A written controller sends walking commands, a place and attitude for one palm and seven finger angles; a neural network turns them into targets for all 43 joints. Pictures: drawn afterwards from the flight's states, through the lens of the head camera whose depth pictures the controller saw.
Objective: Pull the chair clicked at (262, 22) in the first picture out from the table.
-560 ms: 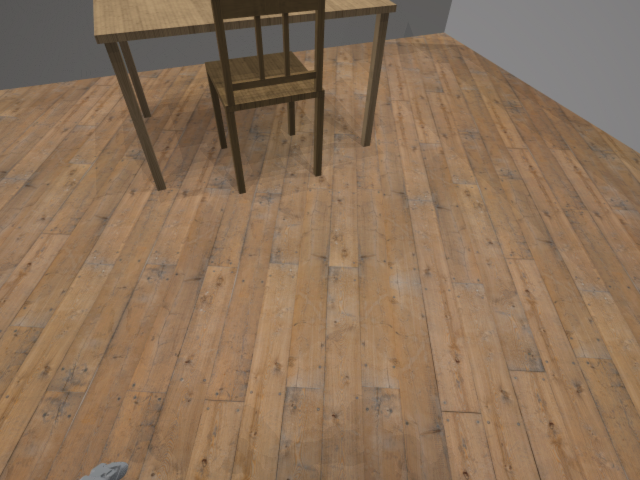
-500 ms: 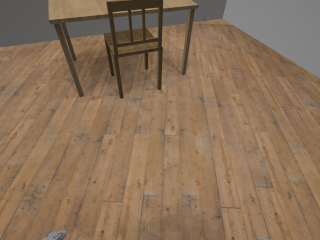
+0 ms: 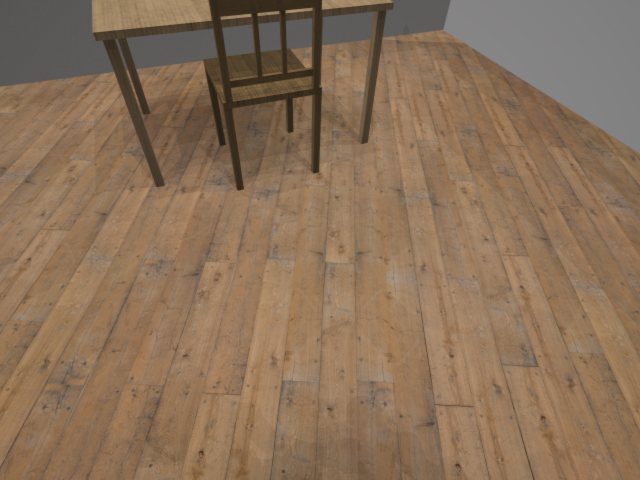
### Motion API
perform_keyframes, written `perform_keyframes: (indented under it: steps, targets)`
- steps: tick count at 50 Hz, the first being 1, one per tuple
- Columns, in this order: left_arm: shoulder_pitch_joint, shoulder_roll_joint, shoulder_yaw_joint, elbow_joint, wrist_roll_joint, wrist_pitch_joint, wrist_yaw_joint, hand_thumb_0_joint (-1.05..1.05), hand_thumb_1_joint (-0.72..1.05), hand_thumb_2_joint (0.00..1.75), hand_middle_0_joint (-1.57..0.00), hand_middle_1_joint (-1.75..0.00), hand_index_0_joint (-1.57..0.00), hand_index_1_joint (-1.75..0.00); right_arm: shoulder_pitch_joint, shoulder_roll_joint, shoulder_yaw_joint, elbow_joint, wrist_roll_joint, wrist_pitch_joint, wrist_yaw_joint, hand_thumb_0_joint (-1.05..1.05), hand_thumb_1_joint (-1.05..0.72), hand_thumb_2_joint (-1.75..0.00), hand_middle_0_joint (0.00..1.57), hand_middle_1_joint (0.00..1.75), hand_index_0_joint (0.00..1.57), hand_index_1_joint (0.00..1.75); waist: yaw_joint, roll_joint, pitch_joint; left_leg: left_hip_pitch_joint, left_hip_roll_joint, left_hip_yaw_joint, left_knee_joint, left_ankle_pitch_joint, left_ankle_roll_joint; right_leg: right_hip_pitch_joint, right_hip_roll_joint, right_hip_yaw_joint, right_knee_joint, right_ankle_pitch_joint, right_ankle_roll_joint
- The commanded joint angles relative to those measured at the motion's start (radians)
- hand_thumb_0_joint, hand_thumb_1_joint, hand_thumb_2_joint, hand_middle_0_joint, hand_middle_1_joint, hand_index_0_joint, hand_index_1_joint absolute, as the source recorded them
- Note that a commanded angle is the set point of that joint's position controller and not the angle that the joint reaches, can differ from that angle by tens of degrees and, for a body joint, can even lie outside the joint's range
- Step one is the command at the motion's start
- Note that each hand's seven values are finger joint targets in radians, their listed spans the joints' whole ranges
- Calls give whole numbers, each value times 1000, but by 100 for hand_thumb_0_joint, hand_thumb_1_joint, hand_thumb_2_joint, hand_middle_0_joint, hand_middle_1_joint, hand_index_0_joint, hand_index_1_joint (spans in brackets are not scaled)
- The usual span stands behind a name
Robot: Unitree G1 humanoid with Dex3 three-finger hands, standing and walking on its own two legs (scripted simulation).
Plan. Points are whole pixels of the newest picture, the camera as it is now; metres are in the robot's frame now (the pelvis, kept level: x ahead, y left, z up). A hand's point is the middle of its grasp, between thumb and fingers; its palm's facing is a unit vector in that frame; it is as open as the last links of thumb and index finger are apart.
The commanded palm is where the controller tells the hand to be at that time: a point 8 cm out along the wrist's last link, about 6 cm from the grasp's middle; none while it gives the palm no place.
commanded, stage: stand and wait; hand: left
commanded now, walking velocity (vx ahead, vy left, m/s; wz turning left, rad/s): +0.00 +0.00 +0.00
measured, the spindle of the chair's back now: (257, 45) +1.56 +0.32 -0.12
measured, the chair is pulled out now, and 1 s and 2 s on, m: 0.00 0.00 0.00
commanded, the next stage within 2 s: look at it before walking up in 0.26 s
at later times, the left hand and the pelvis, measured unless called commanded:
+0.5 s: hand out of the picture +0.07 +0.24 -0.16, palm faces -0.04 -0.94 -0.33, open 7.4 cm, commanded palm none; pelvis +0.00 +0.00 +0.00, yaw +0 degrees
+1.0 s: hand out of the picture +0.08 +0.24 -0.16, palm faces -0.04 -0.94 -0.33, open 7.4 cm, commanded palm none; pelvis +0.00 +0.00 +0.00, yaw +0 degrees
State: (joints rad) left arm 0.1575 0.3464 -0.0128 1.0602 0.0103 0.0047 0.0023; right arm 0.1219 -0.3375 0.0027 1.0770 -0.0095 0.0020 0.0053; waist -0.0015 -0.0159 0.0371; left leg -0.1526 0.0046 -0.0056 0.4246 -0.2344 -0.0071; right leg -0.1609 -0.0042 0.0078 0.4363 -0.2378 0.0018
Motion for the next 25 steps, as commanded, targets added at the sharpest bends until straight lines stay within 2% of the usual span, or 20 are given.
perform_keyframes:
  steps: [1,13,25]
  targets:
    - [-61,201,47,-65,-2,-27,10,0,90,90,-20,-30,-20,-30,-69,-202,-40,-58,-1,-32,-17,0,-90,-90,20,30,20,30,4,15,-70,-5,105,-86,-79,127,41,12,-114,97,-88,122,-33]
    - [-68,203,46,-46,0,-28,9,0,90,90,-20,-30,-20,-30,-55,-201,-39,-31,0,-29,-14,0,-90,-90,20,30,20,30,2,6,-42,-15,102,-88,-97,72,35,-17,-115,116,-125,34,-35]
    - [-64,199,44,-42,0,-29,8,0,90,90,-20,-30,-20,-30,-58,-199,-37,-26,0,-33,-15,0,-90,-90,20,30,20,30,4,15,-54,1,109,-87,-100,114,34,-6,-115,107,-118,96,-33]
